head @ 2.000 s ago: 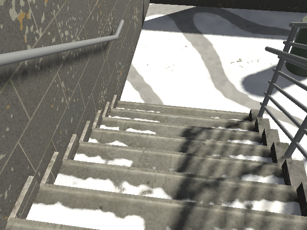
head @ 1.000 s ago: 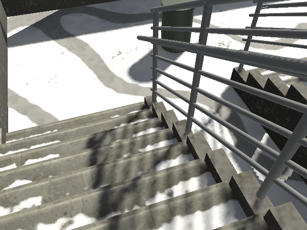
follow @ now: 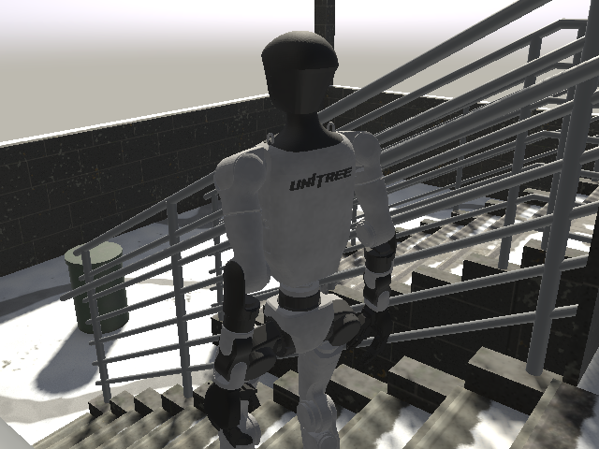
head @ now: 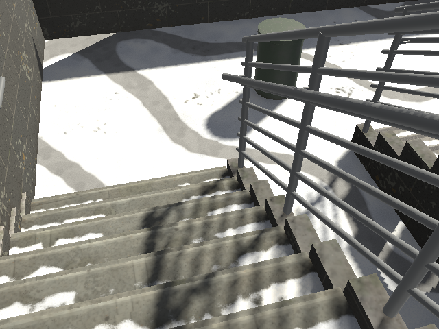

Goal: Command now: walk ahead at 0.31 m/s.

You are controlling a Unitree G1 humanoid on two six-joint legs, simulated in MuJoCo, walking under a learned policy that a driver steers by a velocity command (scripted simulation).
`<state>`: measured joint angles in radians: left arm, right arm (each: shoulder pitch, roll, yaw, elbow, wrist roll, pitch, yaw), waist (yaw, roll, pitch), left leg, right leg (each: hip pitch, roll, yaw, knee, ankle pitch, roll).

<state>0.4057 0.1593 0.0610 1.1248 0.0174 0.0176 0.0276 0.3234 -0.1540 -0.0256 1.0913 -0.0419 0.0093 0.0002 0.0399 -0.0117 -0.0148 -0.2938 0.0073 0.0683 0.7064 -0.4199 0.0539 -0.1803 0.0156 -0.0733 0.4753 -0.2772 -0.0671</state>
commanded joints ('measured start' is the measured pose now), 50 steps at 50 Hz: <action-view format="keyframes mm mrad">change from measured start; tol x64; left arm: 1 -20 126 30 -37 -5 -7 -1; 50 173 164 -13 -30 19 -72 12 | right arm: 1 42 -24 -5 -43 -1 -19 12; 50 -178 -150 -22 -149 29 -44 33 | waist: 1 -50 -97 133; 50 56 -3 187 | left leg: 1 26 -8 18 7 39 16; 7 381 416 -800 -528 -291 186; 27 294 63 -156 257 450 127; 32 -813 -38 -143 1129 -357 16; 42 -20 40 -94 27 979 9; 50 -9 67 -70 -385 624 31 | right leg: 1 -228 -255 308 -270 -413 -140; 12 -694 -39 288 787 367 -68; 26 -324 -83 34 -187 691 17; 31 849 -387 294 221 1206 -199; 38 -221 -265 250 -60 610 -221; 50 -95 -168 217 505 171 -152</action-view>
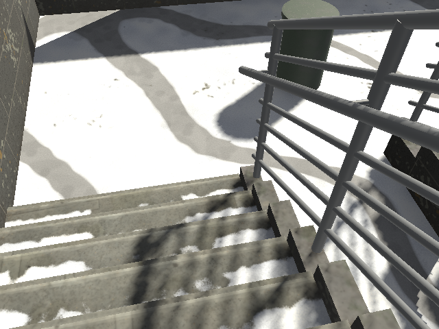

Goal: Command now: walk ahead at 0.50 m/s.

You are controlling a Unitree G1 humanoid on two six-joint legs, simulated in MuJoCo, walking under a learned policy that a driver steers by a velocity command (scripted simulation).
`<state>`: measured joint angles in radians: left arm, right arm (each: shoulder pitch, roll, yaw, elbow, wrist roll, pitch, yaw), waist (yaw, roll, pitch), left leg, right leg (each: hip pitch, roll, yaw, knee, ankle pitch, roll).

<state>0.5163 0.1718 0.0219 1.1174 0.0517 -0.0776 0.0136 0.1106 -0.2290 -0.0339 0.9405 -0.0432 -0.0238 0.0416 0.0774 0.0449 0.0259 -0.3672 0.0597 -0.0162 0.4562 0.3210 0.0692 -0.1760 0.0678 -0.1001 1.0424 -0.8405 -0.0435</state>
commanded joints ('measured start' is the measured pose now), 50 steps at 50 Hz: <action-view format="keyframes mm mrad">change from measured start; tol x64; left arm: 1 56 141 25 -2 -18 29 21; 25 -585 93 -83 -356 60 18 -103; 30 280 321 35 -69 67 6 -131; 50 161 121 -13 -5 35 1 13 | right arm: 1 267 -63 -26 77 23 -18 -18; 29 819 96 64 259 -50 -75 92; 50 -105 -35 23 -86 -22 -41 19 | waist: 1 -81 -9 39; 50 30 -67 101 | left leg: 1 337 -76 154 -46 -60 22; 5 992 380 -388 186 370 384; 11 -227 137 -126 -159 -431 129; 25 43 67 -340 341 -712 193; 30 -723 -160 -65 1709 -1175 -3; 42 -353 135 -94 264 246 1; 50 -189 6 141 -62 -200 -6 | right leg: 1 -186 -182 158 179 846 -166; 5 -1050 34 305 1227 67 -52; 13 -251 -95 77 112 1013 11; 18 -953 -215 250 -400 1430 -1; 25 -272 -141 130 -690 961 15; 29 945 -406 186 -242 1939 -332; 36 -344 -347 79 -737 880 -219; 50 106 -394 136 -220 868 -141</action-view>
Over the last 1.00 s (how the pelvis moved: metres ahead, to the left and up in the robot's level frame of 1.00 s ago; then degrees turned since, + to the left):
0.49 0.03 -0.26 0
